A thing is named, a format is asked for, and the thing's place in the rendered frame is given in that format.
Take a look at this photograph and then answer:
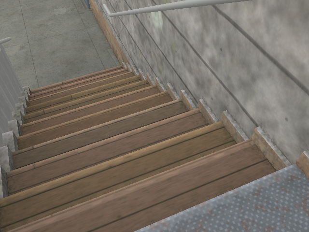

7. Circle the stairs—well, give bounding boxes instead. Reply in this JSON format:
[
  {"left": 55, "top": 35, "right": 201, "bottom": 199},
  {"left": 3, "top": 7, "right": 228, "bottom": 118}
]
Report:
[{"left": 0, "top": 65, "right": 276, "bottom": 232}]

